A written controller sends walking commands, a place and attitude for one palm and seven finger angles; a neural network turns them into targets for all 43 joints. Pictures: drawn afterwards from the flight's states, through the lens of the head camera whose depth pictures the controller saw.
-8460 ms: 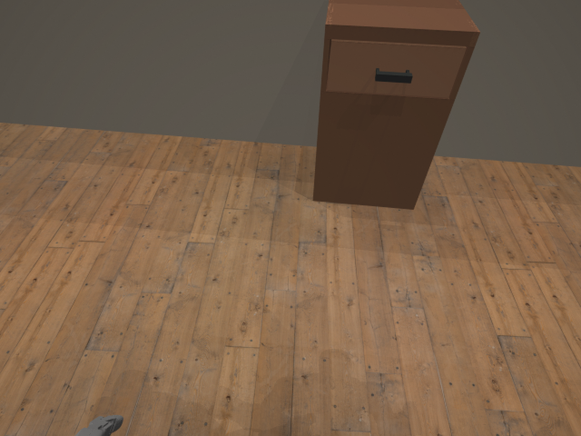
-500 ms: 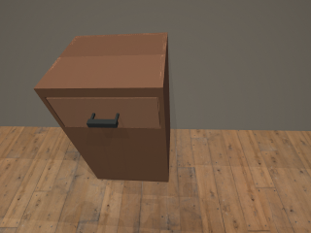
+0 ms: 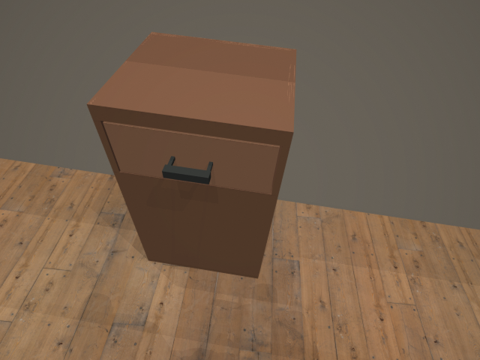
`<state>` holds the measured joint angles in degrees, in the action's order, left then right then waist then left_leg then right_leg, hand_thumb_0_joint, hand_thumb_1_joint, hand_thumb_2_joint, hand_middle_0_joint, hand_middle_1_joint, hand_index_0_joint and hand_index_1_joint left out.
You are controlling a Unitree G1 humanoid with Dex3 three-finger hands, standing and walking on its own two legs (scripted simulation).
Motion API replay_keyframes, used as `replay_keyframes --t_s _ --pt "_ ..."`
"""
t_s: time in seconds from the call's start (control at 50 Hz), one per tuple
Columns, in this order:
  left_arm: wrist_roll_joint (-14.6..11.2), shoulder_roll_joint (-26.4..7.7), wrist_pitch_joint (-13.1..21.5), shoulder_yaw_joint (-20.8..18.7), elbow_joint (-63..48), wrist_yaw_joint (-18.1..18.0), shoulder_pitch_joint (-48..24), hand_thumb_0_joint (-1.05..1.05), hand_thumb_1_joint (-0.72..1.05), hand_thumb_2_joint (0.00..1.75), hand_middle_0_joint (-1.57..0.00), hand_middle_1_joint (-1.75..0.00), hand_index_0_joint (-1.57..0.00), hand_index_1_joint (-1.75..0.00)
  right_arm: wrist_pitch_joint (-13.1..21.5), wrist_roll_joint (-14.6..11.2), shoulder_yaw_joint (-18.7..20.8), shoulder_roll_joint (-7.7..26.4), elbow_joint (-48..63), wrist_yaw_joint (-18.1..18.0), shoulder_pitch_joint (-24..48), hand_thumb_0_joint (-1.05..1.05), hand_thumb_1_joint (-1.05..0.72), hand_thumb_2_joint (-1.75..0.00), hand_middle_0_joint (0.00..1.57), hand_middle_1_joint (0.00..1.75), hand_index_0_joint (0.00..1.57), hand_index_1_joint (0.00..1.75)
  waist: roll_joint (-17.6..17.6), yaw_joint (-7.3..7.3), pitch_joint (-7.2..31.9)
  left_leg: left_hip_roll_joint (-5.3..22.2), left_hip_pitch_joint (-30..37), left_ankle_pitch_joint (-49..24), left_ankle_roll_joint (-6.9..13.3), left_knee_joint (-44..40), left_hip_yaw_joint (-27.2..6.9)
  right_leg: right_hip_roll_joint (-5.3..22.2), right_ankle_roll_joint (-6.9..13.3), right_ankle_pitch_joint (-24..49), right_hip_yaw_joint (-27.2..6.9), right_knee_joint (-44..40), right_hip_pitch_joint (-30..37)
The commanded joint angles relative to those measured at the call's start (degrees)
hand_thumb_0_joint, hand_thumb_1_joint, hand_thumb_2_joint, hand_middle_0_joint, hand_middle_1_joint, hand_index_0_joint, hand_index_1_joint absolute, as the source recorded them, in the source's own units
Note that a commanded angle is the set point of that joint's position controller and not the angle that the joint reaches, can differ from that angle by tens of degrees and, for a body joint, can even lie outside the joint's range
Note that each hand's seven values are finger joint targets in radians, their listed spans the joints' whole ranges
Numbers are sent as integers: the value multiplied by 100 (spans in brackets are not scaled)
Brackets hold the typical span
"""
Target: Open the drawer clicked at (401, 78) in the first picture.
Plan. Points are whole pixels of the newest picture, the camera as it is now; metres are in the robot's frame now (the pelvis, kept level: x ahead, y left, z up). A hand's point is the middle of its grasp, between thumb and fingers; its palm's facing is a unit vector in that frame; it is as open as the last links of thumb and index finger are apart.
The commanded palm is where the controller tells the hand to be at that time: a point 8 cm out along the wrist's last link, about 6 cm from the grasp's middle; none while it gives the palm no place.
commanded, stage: come to a stop and stand still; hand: left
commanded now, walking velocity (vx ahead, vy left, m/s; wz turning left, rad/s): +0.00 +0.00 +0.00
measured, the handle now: (189, 168) +0.57 +0.20 -0.09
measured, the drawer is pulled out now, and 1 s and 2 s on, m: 0.00 0.00 0.00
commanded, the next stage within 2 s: look again from close up in 0.50 s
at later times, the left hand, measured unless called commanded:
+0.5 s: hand out of the picture +0.04 +0.18 -0.17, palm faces +0.02 -0.98 -0.20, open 7.3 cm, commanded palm none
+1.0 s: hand out of the picture +0.02 +0.18 -0.18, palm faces +0.02 -0.98 -0.20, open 7.4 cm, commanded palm none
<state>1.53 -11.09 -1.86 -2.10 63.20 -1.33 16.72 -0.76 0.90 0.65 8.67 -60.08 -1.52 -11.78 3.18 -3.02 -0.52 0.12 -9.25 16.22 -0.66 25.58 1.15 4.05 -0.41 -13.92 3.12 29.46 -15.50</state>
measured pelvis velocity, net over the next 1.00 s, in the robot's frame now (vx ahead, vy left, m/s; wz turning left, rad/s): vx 0.01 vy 0.00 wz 0.00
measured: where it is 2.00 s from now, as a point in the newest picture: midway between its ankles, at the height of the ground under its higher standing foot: outside the picture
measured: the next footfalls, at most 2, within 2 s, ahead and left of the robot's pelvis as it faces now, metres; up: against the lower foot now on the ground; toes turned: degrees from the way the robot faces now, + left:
none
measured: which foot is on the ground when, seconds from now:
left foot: down 0.00-1.00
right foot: down 0.00-1.00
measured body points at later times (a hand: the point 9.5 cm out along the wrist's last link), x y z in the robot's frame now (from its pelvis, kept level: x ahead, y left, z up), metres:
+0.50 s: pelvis +0.03 +0.01 +0.00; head +0.04 +0.01 +0.45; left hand +0.04 +0.23 -0.16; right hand +0.00 -0.20 -0.16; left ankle -0.03 +0.13 -0.74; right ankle +0.02 -0.13 -0.74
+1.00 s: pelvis +0.01 +0.00 +0.00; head +0.01 -0.01 +0.45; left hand +0.02 +0.23 -0.16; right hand +0.03 -0.22 -0.16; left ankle -0.03 +0.13 -0.74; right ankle +0.02 -0.13 -0.74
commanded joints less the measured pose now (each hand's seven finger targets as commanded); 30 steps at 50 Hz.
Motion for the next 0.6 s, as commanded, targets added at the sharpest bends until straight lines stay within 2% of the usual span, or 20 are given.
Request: replay_keyframes --t_s 0.0,0.04,0.08,0.1,0.16,0.28,0.4,0.52,0.56,0.58 --pt "-35 -324 158 40 -15 18 218 0 90 90 -20 -30 -20 -30 129 -15 70 728 137 -58 -147 0 -90 -90 20 30 20 30 -1212 85 -339 759 -611 -476 324 -1024 -561 94 3 567 -196 -530 465" --pt "-49 -354 191 57 60 5 211 0 90 90 -20 -30 -20 -30 158 -32 67 710 82 -55 -307 0 -90 -90 20 30 20 30 -633 140 -191 686 -385 -831 249 -815 -462 178 4 836 -293 -692 562" --pt "-63 -343 213 78 97 -9 143 0 90 90 -20 -30 -20 -30 175 -44 56 685 10 -57 -430 0 -90 -90 20 30 20 30 -288 210 -120 633 -187 -1151 188 -677 -361 230 16 1061 -338 -750 571" --pt "-70 -331 225 84 109 -15 124 0 90 90 -20 -30 -20 -30 189 -46 53 679 -25 -64 -494 0 -90 -90 20 30 20 30 -257 229 -51 633 -85 -1360 176 -636 -340 244 21 1186 -332 -747 606" --pt "-83 -307 228 84 133 -41 85 0 90 90 -20 -30 -20 -30 213 -41 29 649 -127 -74 -586 0 -90 -90 20 30 20 30 -375 231 -5 660 1 -1704 155 -644 -298 247 26 1275 -284 -707 702" --pt "-103 -293 217 95 201 -60 92 0 90 90 -20 -30 -20 -30 215 -39 -7 581 -273 -97 -683 0 -90 -90 20 30 20 30 -486 197 -203 627 -60 -1743 134 -665 -265 248 44 1338 -273 -738 804" --pt "-121 -281 222 81 183 -76 74 0 90 90 -20 -30 -20 -30 223 -38 -8 504 -400 -112 -896 0 -90 -90 20 30 20 30 -481 211 -111 627 1 -1908 124 -643 -236 241 74 1514 -228 -704 962" --pt "-117 -246 225 77 178 -85 89 0 90 90 -20 -30 -20 -30 216 -44 2 438 -452 -117 -1033 0 -90 -90 20 30 20 30 -315 226 -210 623 -10 -1774 128 -635 -222 223 84 1504 -224 -710 917" --pt "-122 -224 223 77 179 -88 73 0 90 90 -20 -30 -20 -30 220 -41 -4 399 -481 -122 -1056 0 -90 -90 20 30 20 30 -357 227 -242 619 -38 -1730 130 -659 -231 222 84 1454 -217 -721 914" --pt "-51 -463 424 106 281 -337 488 0 90 90 -20 -30 -20 -30 316 -100 27 666 -55 -24 -479 0 -90 -90 20 30 20 30 -31 86 -217 649 -531 -2269 -26 604 -10 555 116 3945 -556 -411 938"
